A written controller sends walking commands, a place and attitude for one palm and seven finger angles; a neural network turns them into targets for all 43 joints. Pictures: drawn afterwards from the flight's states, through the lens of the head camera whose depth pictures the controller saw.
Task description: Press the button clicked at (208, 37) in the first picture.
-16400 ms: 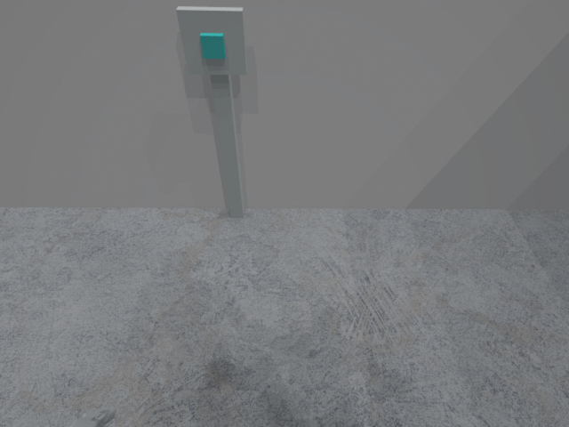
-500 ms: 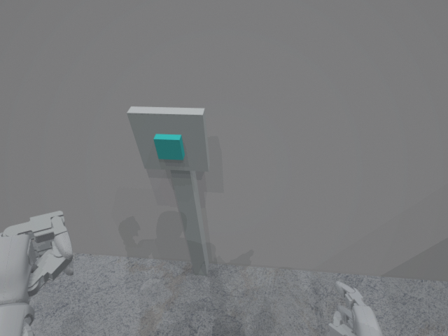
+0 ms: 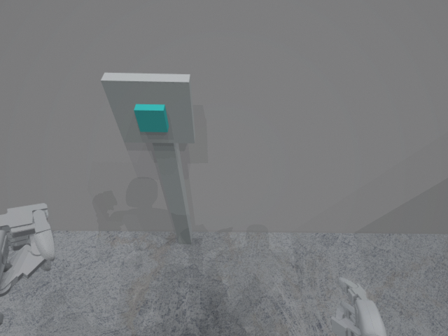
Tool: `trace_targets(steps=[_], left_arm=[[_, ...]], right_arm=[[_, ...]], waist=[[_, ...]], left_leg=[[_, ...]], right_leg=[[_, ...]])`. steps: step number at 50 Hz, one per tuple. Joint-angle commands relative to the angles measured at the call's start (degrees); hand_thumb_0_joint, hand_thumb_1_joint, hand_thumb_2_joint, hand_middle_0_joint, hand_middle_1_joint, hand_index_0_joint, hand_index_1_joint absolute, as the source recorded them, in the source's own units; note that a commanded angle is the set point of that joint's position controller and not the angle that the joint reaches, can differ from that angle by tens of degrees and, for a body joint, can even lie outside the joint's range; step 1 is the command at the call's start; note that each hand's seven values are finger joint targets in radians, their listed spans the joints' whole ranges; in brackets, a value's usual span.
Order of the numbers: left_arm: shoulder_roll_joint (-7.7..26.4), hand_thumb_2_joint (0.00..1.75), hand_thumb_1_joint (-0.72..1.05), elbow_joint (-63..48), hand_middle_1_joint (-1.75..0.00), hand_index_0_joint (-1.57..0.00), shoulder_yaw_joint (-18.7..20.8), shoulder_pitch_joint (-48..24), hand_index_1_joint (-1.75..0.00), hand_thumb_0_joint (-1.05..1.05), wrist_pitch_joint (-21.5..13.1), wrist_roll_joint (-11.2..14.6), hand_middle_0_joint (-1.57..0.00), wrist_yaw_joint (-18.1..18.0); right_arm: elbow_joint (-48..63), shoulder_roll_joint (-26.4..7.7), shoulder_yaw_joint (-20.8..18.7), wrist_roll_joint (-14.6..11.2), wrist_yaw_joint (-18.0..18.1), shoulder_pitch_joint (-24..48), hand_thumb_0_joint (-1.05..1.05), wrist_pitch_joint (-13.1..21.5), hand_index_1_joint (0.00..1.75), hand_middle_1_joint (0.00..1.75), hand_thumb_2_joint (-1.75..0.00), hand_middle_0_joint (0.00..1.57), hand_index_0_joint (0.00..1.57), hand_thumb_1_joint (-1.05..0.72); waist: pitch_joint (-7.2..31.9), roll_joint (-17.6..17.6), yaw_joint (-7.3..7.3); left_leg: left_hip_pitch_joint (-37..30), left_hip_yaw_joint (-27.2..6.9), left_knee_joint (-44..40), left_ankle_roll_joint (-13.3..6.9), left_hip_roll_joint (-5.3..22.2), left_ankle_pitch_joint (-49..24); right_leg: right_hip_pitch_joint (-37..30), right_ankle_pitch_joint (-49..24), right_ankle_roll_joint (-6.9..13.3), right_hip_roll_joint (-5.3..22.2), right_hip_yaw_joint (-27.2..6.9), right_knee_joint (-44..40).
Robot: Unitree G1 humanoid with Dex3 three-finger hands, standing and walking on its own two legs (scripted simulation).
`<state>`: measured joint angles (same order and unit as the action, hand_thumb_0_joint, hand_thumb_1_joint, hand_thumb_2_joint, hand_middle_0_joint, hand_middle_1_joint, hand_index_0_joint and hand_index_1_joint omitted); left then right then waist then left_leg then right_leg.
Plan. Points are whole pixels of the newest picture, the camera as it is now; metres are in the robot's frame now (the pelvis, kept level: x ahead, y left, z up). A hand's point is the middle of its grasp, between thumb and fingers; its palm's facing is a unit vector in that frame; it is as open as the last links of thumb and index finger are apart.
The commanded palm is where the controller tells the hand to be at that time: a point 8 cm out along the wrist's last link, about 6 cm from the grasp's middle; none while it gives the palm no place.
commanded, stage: step back with the hand held close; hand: left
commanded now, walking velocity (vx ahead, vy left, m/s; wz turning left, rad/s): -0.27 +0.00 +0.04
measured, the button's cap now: (152, 117) +0.56 +0.21 +0.05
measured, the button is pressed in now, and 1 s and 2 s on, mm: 0 0 0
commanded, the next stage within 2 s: stop stepping back and stand still in 0.84 s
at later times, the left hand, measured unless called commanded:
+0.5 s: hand out of the picture +0.13 +0.26 +0.16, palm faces +0.38 -0.81 -0.44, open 3.1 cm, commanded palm +0.05 +0.30 +0.18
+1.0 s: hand out of the picture +0.03 +0.24 +0.18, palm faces +0.35 -0.84 -0.42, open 3.1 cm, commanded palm -0.01 +0.29 +0.18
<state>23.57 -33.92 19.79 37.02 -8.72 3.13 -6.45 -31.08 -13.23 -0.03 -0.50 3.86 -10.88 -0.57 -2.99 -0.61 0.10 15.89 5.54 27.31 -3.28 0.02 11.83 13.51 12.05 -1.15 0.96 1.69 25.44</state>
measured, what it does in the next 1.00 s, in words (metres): walks backwards: right foot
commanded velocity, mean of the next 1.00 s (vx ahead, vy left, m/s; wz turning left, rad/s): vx -0.31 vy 0.00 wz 0.03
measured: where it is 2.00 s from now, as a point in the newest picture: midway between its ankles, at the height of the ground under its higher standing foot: outside the picture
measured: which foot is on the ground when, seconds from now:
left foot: down 0.00-1.00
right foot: down 0.00-0.42, up 0.44-0.68, down 0.70-1.00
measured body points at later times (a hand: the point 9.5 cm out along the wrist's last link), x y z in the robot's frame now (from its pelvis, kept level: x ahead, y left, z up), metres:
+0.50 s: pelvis -0.07 +0.01 -0.01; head -0.05 +0.04 +0.44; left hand +0.10 +0.30 +0.19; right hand +0.10 -0.23 -0.08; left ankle +0.03 +0.08 -0.74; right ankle -0.04 -0.13 -0.72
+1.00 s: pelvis -0.14 +0.01 -0.02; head -0.17 +0.03 +0.43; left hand +0.01 +0.29 +0.20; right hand +0.02 -0.25 -0.08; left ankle +0.01 +0.08 -0.73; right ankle -0.22 -0.12 -0.74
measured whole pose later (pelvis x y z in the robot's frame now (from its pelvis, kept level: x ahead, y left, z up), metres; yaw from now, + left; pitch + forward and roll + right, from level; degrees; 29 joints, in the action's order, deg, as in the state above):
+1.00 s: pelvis -0.14 +0.01 -0.02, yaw +0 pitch -1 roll -4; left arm 26.0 -34.8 22.3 38.3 -16.2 4.5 -7.0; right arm -36.0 -13.7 0.2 0.1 4.2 -13.6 2.8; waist 4.1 -1.4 0.9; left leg 28.8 -0.9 35.3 -0.2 0.5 10.7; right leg 4.2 22.8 0.8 -4.7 1.2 28.0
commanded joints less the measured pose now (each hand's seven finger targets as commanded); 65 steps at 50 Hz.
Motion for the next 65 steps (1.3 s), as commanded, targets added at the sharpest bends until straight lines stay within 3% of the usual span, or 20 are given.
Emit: trace_targets(steps=[1, 10, 16, 19, 22, 26, 29, 32, 35, 37, 40, 43, 47, 52, 56, 59, 62, 63, 64, 65], left_arm=[[7.68, 0.90, 0.90, -12.80, -1.50, -1.30, 9.19, 2.12, -1.50, 0.00, -4.17, 0.23, -1.30, -1.58], [6.47, 0.90, 0.90, -11.61, -1.50, -1.30, 8.15, -2.71, -1.50, 0.00, -5.53, -0.91, -1.30, -2.01], [7.53, 0.90, 0.90, -14.73, -1.50, -1.30, 6.82, -5.07, -1.50, 0.00, -6.96, -1.08, -1.30, -3.54], [7.74, 0.90, 0.90, -15.00, -1.50, -1.30, 7.53, -4.36, -1.50, 0.00, -7.45, -1.11, -1.30, -4.12], [7.95, 0.90, 0.90, -15.41, -1.50, -1.30, 9.83, -4.00, -1.50, 0.00, -8.48, -2.61, -1.30, -3.76], [7.47, 0.90, 0.90, -13.67, -1.50, -1.30, 9.87, -1.59, -1.50, 0.00, -9.09, -1.83, -1.30, -3.37], [6.31, 0.90, 0.90, -12.61, -1.50, -1.30, 7.58, 2.37, -1.50, 0.00, -8.69, -0.19, -1.30, -2.67], [6.92, 0.90, 0.90, -14.66, -1.50, -1.30, 6.33, -0.36, -1.50, 0.00, -9.31, 0.48, -1.30, -2.07], [11.19, 0.90, 0.90, -16.31, -1.50, -1.30, 8.93, -2.45, -1.50, 0.00, -10.58, 0.55, -1.30, -1.50], [13.04, 0.90, 0.90, -16.75, -1.50, -1.30, 11.53, -2.89, -1.50, 0.00, -11.27, 1.25, -1.30, -1.56], [13.55, 0.90, 0.90, -16.01, -1.50, -1.30, 13.47, 1.32, -1.50, 0.00, -10.67, 2.57, -1.30, -1.43], [12.41, 0.90, 0.90, -12.09, -1.50, -1.30, 12.79, 3.36, -1.50, 0.00, -10.04, 3.12, -1.30, -1.07], [10.09, 0.90, 0.90, -7.63, -1.50, -1.30, 7.54, -2.94, -1.50, 0.00, -9.11, 1.80, -1.30, -1.45], [8.41, 0.90, 0.90, -4.75, -1.50, -1.30, 4.05, -11.13, -1.50, 0.00, -7.58, 0.16, -1.30, -2.07], [10.84, 0.90, 0.90, -15.31, -1.50, -1.30, 8.08, -14.71, -1.50, 0.00, -9.12, -1.52, -1.30, -2.11], [11.33, 0.90, 0.90, -22.03, -1.50, -1.30, 9.00, -6.70, -1.50, 0.00, -8.04, -0.39, -1.30, -1.47], [10.82, 0.90, 0.90, -23.30, -1.50, -1.30, 9.60, 6.67, -1.50, 0.00, -6.14, 0.66, -1.30, -1.28], [11.21, 0.90, 0.90, -22.94, -1.50, -1.30, 9.85, 8.46, -1.50, 0.00, -4.94, 0.51, -1.30, -1.32], [10.47, 0.90, 0.90, -22.07, -1.50, -1.30, 10.10, 6.56, -1.50, 0.00, -3.53, 0.94, -1.30, -1.41], [9.18, 0.90, 0.90, -20.16, -1.50, -1.30, 10.94, 4.68, -1.50, 0.00, -2.35, 1.93, -1.30, -1.85]], right_arm=[[10.24, -6.61, -2.80, 0.15, 0.57, 6.31, 0.00, 3.72, 0.30, 0.30, -0.90, 0.20, 0.20, -0.90], [9.79, -7.27, -2.88, 0.20, 0.74, 5.21, 0.00, 5.66, 0.30, 0.30, -0.90, 0.20, 0.20, -0.90], [8.05, -6.02, -2.46, 0.86, 0.63, 3.18, 0.00, 6.26, 0.30, 0.30, -0.90, 0.20, 0.20, -0.90], [8.13, -6.41, -2.07, 1.03, 1.10, 4.27, 0.00, 6.57, 0.30, 0.30, -0.90, 0.20, 0.20, -0.90], [8.65, -7.17, -2.33, 1.25, 1.55, 5.50, 0.00, 8.02, 0.30, 0.30, -0.90, 0.20, 0.20, -0.90], [7.90, -5.82, -2.82, 1.69, 0.53, 4.75, 0.00, 9.48, 0.30, 0.30, -0.90, 0.20, 0.20, -0.90], [5.61, -5.71, -2.77, 1.75, -0.44, 3.84, 0.00, 10.23, 0.30, 0.30, -0.90, 0.20, 0.20, -0.90], [3.25, -5.92, -2.34, 2.17, -0.91, 3.35, 0.00, 10.17, 0.30, 0.30, -0.90, 0.20, 0.20, -0.90], [2.46, -5.37, -2.08, 2.38, -1.10, 3.78, 0.00, 8.28, 0.30, 0.30, -0.90, 0.20, 0.20, -0.90], [4.19, -5.74, -2.18, 1.92, -0.73, 5.85, 0.00, 8.01, 0.30, 0.30, -0.90, 0.20, 0.20, -0.90], [5.90, -5.33, -2.50, -0.05, -0.57, 5.80, 0.00, 7.20, 0.30, 0.30, -0.90, 0.20, 0.20, -0.90], [7.41, -5.30, -1.81, -0.51, -0.02, 8.84, 0.00, 6.34, 0.30, 0.30, -0.90, 0.20, 0.20, -0.90], [4.04, -5.08, -1.60, 0.75, 0.77, 7.49, 0.00, 6.41, 0.30, 0.30, -0.90, 0.20, 0.20, -0.90], [3.99, -6.66, -1.36, 0.68, 2.28, 5.15, 0.00, 7.21, 0.30, 0.30, -0.90, 0.20, 0.20, -0.90], [6.05, -8.34, -1.81, 1.99, 2.08, 6.40, 0.00, 9.64, 0.30, 0.30, -0.90, 0.20, 0.20, -0.90], [6.55, -5.34, -2.62, 2.16, -0.38, 3.64, 0.00, 10.99, 0.30, 0.30, -0.90, 0.20, 0.20, -0.90], [6.84, -3.64, -2.81, 1.61, -1.90, 1.91, 0.00, 10.93, 0.30, 0.30, -0.90, 0.20, 0.20, -0.90], [5.78, -3.69, -3.29, 0.83, -2.06, 1.37, 0.00, 9.75, 0.30, 0.30, -0.90, 0.20, 0.20, -0.90], [4.70, -4.56, -3.84, 0.59, -1.69, 2.69, 0.00, 7.89, 0.30, 0.30, -0.90, 0.20, 0.20, -0.90], [3.05, -4.61, -4.06, 0.80, -1.41, 1.87, 0.00, 6.43, 0.30, 0.30, -0.90, 0.20, 0.20, -0.90]], waist=[[11.88, -5.76, -1.27], [5.41, -0.93, 0.12], [6.50, 5.72, 0.99], [6.06, -2.03, 1.01], [7.48, -16.25, -0.28], [7.51, -7.42, -0.47], [9.74, -8.33, -0.26], [13.44, -9.96, -0.51], [18.68, -4.05, -0.74], [20.85, -4.78, -1.23], [23.44, 4.26, -0.75], [12.70, 2.29, -0.04], [-0.77, 2.76, 1.52], [-6.53, -1.03, 2.15], [1.91, -20.72, -0.57], [15.82, -16.14, -2.77], [23.24, -10.70, -2.71], [21.91, 0.20, -1.55], [13.66, 11.70, -0.30], [10.76, 12.62, 0.67]], left_leg=[[2.11, -9.33, -6.33, -0.44, 7.83, -15.23], [16.95, -10.61, -7.14, -1.46, 7.02, 17.16], [0.13, -7.53, 8.97, 1.72, 1.23, 11.29], [4.93, -12.59, -2.91, 0.37, 4.50, 12.81], [25.86, -26.50, -22.46, -4.39, 16.55, 33.39], [16.07, -22.87, -16.40, -5.13, 15.48, 17.02], [4.33, -20.27, -17.17, -2.63, 12.89, 11.81], [-6.25, -17.07, -11.97, 0.18, 11.54, -9.43], [-15.25, -10.72, -2.40, 1.44, 8.54, -27.71], [-16.21, -8.09, -2.37, 1.00, 7.65, -27.24], [-20.15, -6.45, 3.25, 0.95, 5.75, -23.53], [-13.36, -5.61, 6.24, 2.53, 2.72, -3.33], [-10.36, -8.26, 15.84, 4.50, 0.82, 2.02], [-6.91, -14.10, 0.62, 2.64, 4.34, 6.43], [13.54, -30.79, -31.61, 3.87, 12.85, 42.83], [2.91, -19.42, -27.36, 9.82, 9.85, 27.59], [-6.37, -4.85, -10.43, 8.22, 2.49, 9.44], [-9.97, 0.07, 7.68, 8.38, -1.60, 4.65], [-7.14, -3.89, 27.83, 7.53, -2.45, 5.88], [-0.94, -7.07, 38.53, 6.13, -2.44, 7.41]], right_leg=[[-7.56, -12.35, 0.49, -0.30, -1.66, 5.74], [-6.40, -1.85, 1.20, 1.32, -6.64, 3.68], [13.73, 13.84, 5.91, 9.52, -12.07, -9.18], [9.06, 11.10, 2.51, 3.20, -6.10, -2.87], [-10.60, 7.54, -0.26, -5.38, -1.51, 23.72], [-2.97, 13.42, 0.67, -4.72, -3.12, 22.22], [1.08, 17.67, 1.40, -5.43, -0.42, 10.81], [0.38, 9.17, 1.86, -4.39, -0.58, -6.12], [1.96, -9.76, 1.54, -0.19, -4.18, -8.88], [1.59, -12.97, -0.03, -0.53, -2.45, -4.61], [5.19, -19.46, -2.97, 1.40, -2.67, -5.06], [14.68, -3.88, 0.10, 6.07, -5.46, -9.61], [27.92, 10.07, 6.08, 10.40, -7.77, -14.88], [23.21, 19.14, 3.23, 1.17, -2.83, -9.82], [-5.63, 19.69, 2.29, -11.32, 0.76, 17.69], [-9.04, 20.95, 3.64, -11.30, 2.49, 21.30], [-10.21, 19.14, 4.55, -8.02, 4.82, 1.09], [-0.49, 18.38, 6.51, 0.00, -0.41, -7.45], [15.37, 19.28, 10.67, 10.75, -11.77, -14.01], [20.48, 20.81, 14.69, 16.31, -15.93, -16.72]])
